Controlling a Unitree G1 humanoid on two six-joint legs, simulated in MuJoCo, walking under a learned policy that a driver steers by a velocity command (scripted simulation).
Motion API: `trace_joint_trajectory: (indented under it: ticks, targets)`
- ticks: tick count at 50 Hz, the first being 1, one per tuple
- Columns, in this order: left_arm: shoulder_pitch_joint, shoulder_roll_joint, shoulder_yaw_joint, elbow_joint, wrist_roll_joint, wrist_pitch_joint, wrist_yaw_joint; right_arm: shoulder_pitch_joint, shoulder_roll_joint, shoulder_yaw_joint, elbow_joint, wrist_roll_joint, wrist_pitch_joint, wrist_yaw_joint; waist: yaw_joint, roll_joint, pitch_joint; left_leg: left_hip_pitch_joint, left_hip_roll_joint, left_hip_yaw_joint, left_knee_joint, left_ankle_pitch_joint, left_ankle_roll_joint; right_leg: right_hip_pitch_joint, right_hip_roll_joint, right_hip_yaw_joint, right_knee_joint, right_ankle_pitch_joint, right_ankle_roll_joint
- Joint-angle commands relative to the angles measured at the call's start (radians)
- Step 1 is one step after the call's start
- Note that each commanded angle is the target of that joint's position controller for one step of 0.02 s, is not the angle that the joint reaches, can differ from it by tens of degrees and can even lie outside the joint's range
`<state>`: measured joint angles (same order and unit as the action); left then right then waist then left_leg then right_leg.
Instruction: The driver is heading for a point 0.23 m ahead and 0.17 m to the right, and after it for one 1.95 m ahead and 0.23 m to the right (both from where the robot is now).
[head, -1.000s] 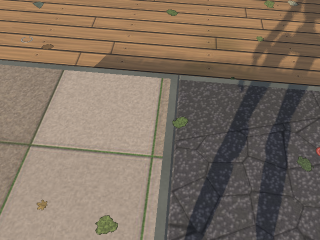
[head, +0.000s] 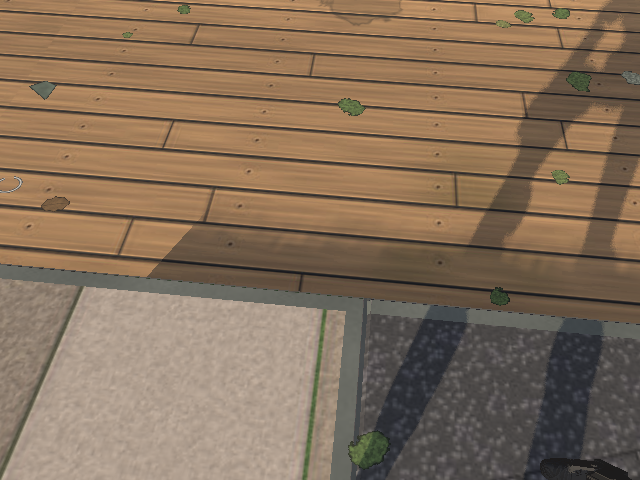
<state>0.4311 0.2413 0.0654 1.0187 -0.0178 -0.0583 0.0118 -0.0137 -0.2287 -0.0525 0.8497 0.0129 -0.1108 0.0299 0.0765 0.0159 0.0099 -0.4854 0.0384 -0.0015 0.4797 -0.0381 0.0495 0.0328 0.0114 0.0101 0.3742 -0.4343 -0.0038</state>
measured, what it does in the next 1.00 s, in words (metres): walks ahead, turning right: right foot, then left foot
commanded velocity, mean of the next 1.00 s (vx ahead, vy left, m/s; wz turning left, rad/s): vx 0.20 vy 0.00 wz -0.26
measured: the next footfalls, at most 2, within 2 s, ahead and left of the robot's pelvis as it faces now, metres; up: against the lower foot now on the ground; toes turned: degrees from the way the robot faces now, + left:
right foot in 0.48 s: +0.35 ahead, -0.18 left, +0.00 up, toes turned -16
left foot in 0.78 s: +0.34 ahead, +0.08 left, +0.00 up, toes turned -11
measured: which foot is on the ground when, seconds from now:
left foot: down 0.00-0.50, up 0.52-0.76, down 0.78-1.00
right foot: down 0.00-0.02, up 0.04-0.46, down 0.48-1.00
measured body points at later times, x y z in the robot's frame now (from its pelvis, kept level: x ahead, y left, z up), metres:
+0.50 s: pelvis +0.23 -0.03 +0.00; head +0.25 -0.04 +0.45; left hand +0.45 +0.16 -0.10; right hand +0.21 -0.29 -0.14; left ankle +0.13 +0.13 -0.72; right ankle +0.32 -0.16 -0.72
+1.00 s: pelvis +0.30 -0.04 +0.01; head +0.32 -0.04 +0.46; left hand +0.52 +0.15 -0.10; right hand +0.30 -0.31 -0.12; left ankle +0.30 +0.09 -0.72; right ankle +0.31 -0.17 -0.72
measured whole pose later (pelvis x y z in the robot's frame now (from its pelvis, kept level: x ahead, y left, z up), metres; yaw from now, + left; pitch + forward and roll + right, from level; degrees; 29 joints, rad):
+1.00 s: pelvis +0.30 -0.04 +0.01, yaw -17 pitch +1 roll -1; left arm 0.11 0.24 0.05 0.82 -0.01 -0.08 -0.06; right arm 0.21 -0.24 -0.04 0.94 0.00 -0.10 0.08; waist -0.01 0.01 0.01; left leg -0.22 0.07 0.08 0.55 -0.34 -0.01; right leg -0.33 0.03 -0.01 0.47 -0.16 -0.01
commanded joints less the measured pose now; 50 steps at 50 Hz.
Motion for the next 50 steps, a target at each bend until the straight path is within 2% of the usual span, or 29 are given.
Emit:
trace_joint_trajectory:
  ticks: [1,2,3,5,6,8,12,13,14,16,18,21,24,25,26,27,28,29,30,31,34,37,39,40,41,42,43,46,50]
  targets:
    - [0.042,-0.006,-0.018,-0.098,0.006,-0.024,-0.001,0.448,-0.331,-0.101,0.058,-0.024,-0.007,-0.019,-0.186,0.206,-0.368,0.908,0.361,-0.503,-0.029,-0.128,0.211,-0.620,0.020,-0.015,0.726,0.152,-0.023]
    - [0.036,0.048,-0.008,-0.087,-0.012,-0.041,-0.004,0.452,-0.245,-0.075,0.057,-0.020,-0.003,-0.017,-0.197,0.248,-0.424,0.903,0.394,-0.705,-0.150,-0.241,0.234,-0.731,0.016,0.118,0.888,-0.154,-0.028]
    - [-0.046,0.129,0.016,-0.108,-0.034,-0.045,-0.003,0.365,-0.182,-0.055,0.042,-0.014,-0.003,-0.021,-0.185,0.177,-0.263,0.771,0.364,-0.554,-0.168,-0.290,0.179,-0.810,-0.040,0.125,0.951,-0.097,-0.040]
    - [-0.126,0.118,0.025,-0.125,-0.023,-0.033,0.007,0.223,-0.111,-0.033,0.026,-0.014,-0.002,-0.019,-0.131,0.083,-0.093,0.481,0.291,-0.322,-0.240,-0.225,0.123,-0.760,-0.123,0.087,0.884,0.064,-0.048]
    - [-0.111,0.098,0.031,-0.123,-0.019,-0.018,0.008,0.188,-0.091,-0.027,0.028,-0.023,-0.005,-0.018,-0.096,0.107,-0.053,0.387,0.257,-0.233,-0.278,-0.185,0.106,-0.702,-0.152,0.094,0.839,0.113,-0.050]
    - [-0.091,0.052,0.029,-0.127,-0.019,0.009,0.005,0.173,-0.091,-0.031,0.040,-0.027,-0.009,-0.020,-0.068,0.108,-0.021,0.303,0.238,-0.130,-0.328,-0.115,0.110,-0.651,-0.166,0.083,0.810,0.159,-0.048]
    - [-0.149,0.054,0.038,-0.179,0.002,0.030,0.005,0.168,-0.139,-0.043,0.051,-0.038,-0.006,-0.044,-0.041,0.063,0.020,0.281,0.226,0.065,-0.299,0.339,0.124,-0.681,-0.142,0.062,0.648,0.294,-0.011]
    - [-0.072,-0.077,-0.034,-0.136,0.136,-0.017,-0.066,0.236,0.007,-0.008,0.029,-0.133,-0.047,-0.035,-0.062,-0.025,-0.032,0.340,0.261,0.087,-0.343,0.261,0.201,-0.656,-0.163,0.053,0.600,0.411,-0.011]
    - [-0.111,-0.060,-0.022,-0.141,0.126,-0.033,-0.090,0.259,-0.044,-0.020,0.047,-0.122,-0.052,-0.031,-0.070,0.005,0.017,0.351,0.254,0.118,-0.347,0.277,0.202,-0.675,-0.157,0.050,0.551,0.431,-0.009]
    - [-0.244,0.025,-0.013,-0.195,0.087,-0.040,-0.112,0.248,-0.117,-0.031,0.035,-0.095,-0.047,-0.026,-0.086,0.030,0.013,0.376,0.228,0.183,-0.328,0.400,0.192,-0.656,-0.141,0.004,0.446,0.437,-0.005]
    - [-0.291,0.058,-0.015,-0.220,0.072,-0.034,-0.108,0.267,-0.157,-0.043,0.036,-0.089,-0.042,-0.020,-0.084,0.047,0.003,0.436,0.235,0.193,-0.289,0.511,0.179,-0.639,-0.122,0.001,0.365,0.413,-0.004]
    - [-0.304,0.087,-0.012,-0.224,0.075,-0.034,-0.082,0.250,-0.183,-0.058,0.029,-0.075,-0.031,-0.012,-0.066,0.048,0.003,0.520,0.256,0.181,-0.229,0.496,0.147,-0.613,-0.095,0.012,0.255,0.399,-0.023]
    - [-0.269,0.155,0.017,-0.212,0.045,-0.067,-0.058,0.248,-0.151,-0.050,0.027,-0.052,-0.014,-0.008,-0.020,0.000,-0.073,0.454,0.176,0.222,-0.042,0.474,0.060,-0.336,-0.001,-0.047,0.084,0.666,-0.114]
    - [-0.222,0.240,0.039,-0.208,0.039,-0.080,-0.045,0.338,-0.082,-0.029,0.015,-0.049,-0.008,-0.004,-0.049,-0.109,-0.249,0.362,0.084,0.270,0.112,0.262,-0.022,-0.051,-0.093,0.037,0.154,1.125,-0.239]
    - [-0.052,0.294,0.042,-0.186,0.028,-0.062,-0.038,0.460,0.018,0.015,-0.015,-0.063,-0.010,0.004,-0.051,-0.293,-0.522,0.110,-0.002,0.210,0.335,-0.387,-0.101,0.358,-0.378,0.446,0.109,1.256,-0.478]
    - [0.042,0.242,0.040,-0.143,0.049,-0.062,-0.034,0.312,-0.081,-0.012,-0.020,-0.063,-0.001,0.018,0.028,-0.153,-0.441,-0.009,-0.034,0.089,0.489,-0.725,-0.114,0.324,-0.395,0.525,0.040,1.104,-0.437]
    - [-0.002,0.281,0.062,-0.134,0.042,-0.076,-0.020,0.221,-0.072,-0.010,-0.049,-0.066,0.009,0.021,0.022,-0.136,-0.291,-0.097,0.014,0.024,0.575,-0.742,-0.093,0.189,-0.355,0.441,0.003,0.924,-0.363]
    - [-0.111,0.227,0.053,-0.158,0.012,-0.074,-0.011,0.219,-0.106,-0.018,-0.032,-0.076,0.014,0.006,-0.016,-0.121,-0.205,-0.096,0.070,0.002,0.598,-0.715,-0.100,0.043,-0.318,0.358,-0.023,0.800,-0.306]
    - [-0.216,0.153,0.027,-0.191,-0.009,-0.069,-0.009,0.270,-0.106,-0.020,-0.011,-0.080,0.015,-0.012,-0.075,-0.111,-0.170,-0.019,0.102,-0.015,0.548,-0.685,-0.108,-0.105,-0.291,0.312,-0.060,0.741,-0.278]
    - [-0.281,0.125,0.018,-0.219,-0.013,-0.067,-0.012,0.282,-0.078,-0.010,0.000,-0.071,0.014,-0.022,-0.105,-0.102,-0.114,0.062,0.109,-0.009,0.518,-0.626,-0.122,-0.255,-0.269,0.266,-0.112,0.695,-0.260]
    - [-0.423,0.165,0.032,-0.284,0.020,-0.069,-0.026,0.404,-0.068,-0.015,0.057,-0.046,0.023,-0.007,-0.185,-0.057,-0.122,0.299,0.070,0.045,0.436,-0.401,-0.131,-0.482,-0.177,0.109,-0.137,0.606,-0.214]
    - [-0.445,0.136,0.020,-0.276,0.005,-0.060,-0.066,0.415,-0.086,-0.016,0.074,-0.027,0.024,0.036,-0.183,-0.033,-0.096,0.355,0.066,0.064,0.158,-0.180,-0.141,-0.490,-0.163,0.126,-0.041,0.344,-0.167]
    - [-0.348,0.084,0.000,-0.228,0.007,-0.034,-0.113,0.371,-0.097,-0.013,0.051,-0.021,0.006,0.043,-0.149,-0.013,-0.077,0.363,0.094,0.045,0.029,-0.033,-0.087,-0.474,-0.148,0.190,0.004,0.142,-0.114]
    - [-0.264,0.072,0.002,-0.231,0.004,-0.028,-0.115,0.246,-0.140,-0.007,-0.004,0.001,-0.006,0.042,-0.053,0.034,-0.048,0.215,0.151,-0.032,-0.049,-0.041,0.009,-0.380,-0.082,0.129,0.024,0.036,-0.058]
    - [-0.246,0.121,0.019,-0.242,0.013,-0.030,-0.095,0.147,-0.172,-0.011,-0.018,0.000,-0.006,0.052,0.012,0.050,-0.034,0.089,0.154,-0.056,-0.080,-0.245,0.069,-0.286,-0.030,0.052,0.040,0.102,-0.029]
    - [-0.301,0.161,0.027,-0.254,0.019,-0.030,-0.082,0.133,-0.185,-0.022,-0.007,-0.011,-0.002,0.057,-0.010,0.040,-0.029,0.005,0.132,-0.044,-0.117,-0.448,0.051,-0.209,-0.034,0.034,0.056,0.145,-0.026]
    - [-0.327,0.162,0.027,-0.263,0.021,-0.032,-0.072,0.122,-0.172,-0.022,-0.008,-0.006,-0.003,0.055,-0.016,0.024,-0.043,0.010,0.116,-0.032,-0.124,-0.443,0.027,-0.179,-0.051,0.049,0.051,0.169,-0.038]
    - [-0.338,0.130,0.017,-0.254,0.004,-0.038,-0.070,0.154,-0.140,-0.016,0.009,-0.008,-0.005,0.048,-0.052,0.009,-0.066,0.144,0.101,-0.005,-0.077,-0.245,0.003,-0.213,-0.047,0.059,0.037,0.286,-0.051]
    - [-0.337,0.131,0.024,-0.253,0.008,-0.035,-0.072,0.196,-0.150,-0.023,0.029,-0.009,-0.001,0.045,-0.072,0.018,-0.083,0.193,0.092,0.017,-0.051,-0.121,0.004,-0.200,-0.037,0.039,0.069,0.438,-0.052]
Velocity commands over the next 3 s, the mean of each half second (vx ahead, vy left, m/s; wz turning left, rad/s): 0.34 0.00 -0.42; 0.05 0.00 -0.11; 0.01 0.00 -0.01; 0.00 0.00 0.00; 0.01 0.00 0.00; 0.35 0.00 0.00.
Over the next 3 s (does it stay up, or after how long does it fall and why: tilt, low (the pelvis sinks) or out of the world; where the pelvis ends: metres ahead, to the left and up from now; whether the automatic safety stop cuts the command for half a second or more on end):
stays up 0.50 -0.13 0.01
